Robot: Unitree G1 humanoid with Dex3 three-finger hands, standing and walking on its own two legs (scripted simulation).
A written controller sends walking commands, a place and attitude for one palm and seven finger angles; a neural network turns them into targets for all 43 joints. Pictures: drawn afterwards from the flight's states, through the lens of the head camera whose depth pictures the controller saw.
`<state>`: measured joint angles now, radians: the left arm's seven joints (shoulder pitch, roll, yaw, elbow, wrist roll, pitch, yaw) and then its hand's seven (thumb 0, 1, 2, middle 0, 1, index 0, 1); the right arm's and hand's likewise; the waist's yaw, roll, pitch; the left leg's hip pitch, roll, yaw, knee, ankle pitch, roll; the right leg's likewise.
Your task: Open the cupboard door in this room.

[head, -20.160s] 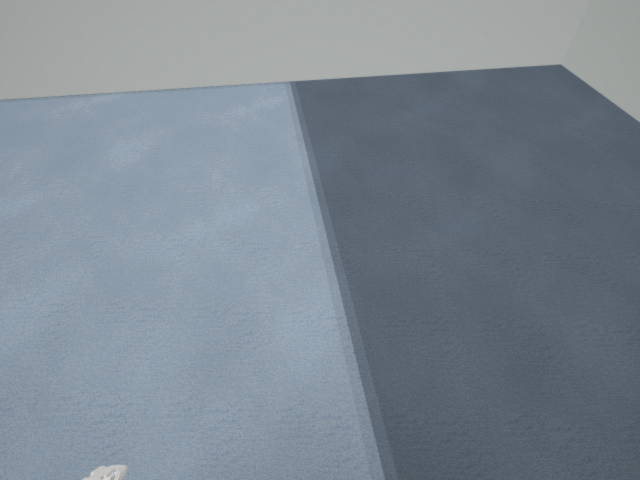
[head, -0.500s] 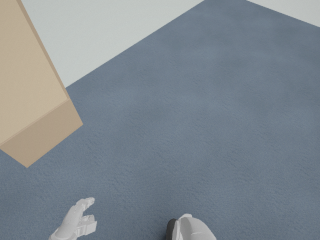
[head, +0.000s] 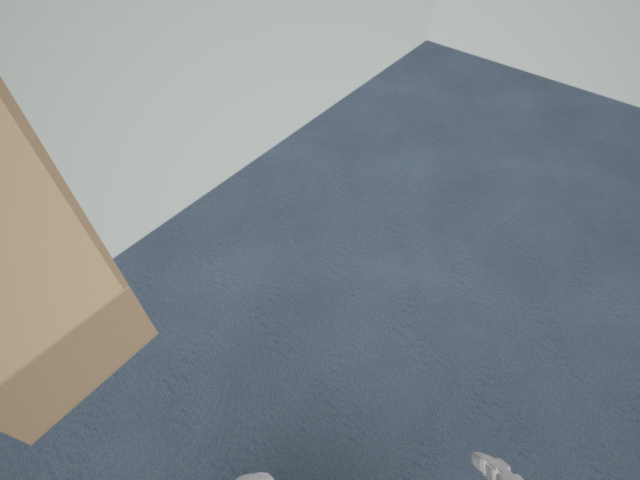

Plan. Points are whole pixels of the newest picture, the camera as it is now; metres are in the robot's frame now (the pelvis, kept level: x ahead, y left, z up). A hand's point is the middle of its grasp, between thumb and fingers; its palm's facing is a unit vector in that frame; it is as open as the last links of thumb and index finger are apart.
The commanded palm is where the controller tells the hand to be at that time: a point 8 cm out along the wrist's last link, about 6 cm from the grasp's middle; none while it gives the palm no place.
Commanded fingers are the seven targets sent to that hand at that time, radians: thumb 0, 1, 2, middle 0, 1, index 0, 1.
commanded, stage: turn to face it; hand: left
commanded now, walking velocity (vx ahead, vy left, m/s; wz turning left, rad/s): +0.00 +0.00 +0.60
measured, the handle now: out of the picture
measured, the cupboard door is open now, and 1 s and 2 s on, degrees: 0 0 0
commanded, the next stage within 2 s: take the last steps up to it in 1.54 s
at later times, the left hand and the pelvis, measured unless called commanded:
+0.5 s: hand out of the picture +0.11 +0.21 -0.15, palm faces +0.23 -0.93 -0.27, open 7.4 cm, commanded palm none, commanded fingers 0.00 0.90 0.90 -0.20 -0.30 -0.20 -0.30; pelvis +0.04 -0.02 +0.00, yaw +14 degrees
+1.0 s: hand out of the picture -0.08 +0.18 -0.18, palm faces +0.57 -0.78 -0.27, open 7.4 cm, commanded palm none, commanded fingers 0.00 0.90 0.90 -0.20 -0.30 -0.20 -0.30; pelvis +0.03 -0.01 -0.01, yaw +34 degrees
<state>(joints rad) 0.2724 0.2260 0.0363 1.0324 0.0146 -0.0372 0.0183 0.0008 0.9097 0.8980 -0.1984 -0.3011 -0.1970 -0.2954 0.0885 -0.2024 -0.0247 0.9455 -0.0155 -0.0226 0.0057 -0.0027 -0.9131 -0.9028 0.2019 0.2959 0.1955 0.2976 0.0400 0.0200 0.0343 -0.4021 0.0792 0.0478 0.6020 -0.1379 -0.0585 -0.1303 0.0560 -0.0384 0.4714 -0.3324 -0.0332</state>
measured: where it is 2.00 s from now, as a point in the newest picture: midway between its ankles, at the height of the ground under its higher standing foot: outside the picture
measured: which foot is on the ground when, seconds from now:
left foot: down 0.00-0.50, up 0.52-0.94, down 0.96-1.00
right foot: down 0.00-0.04, up 0.06-0.48, down 0.50-0.96, up 0.98-1.00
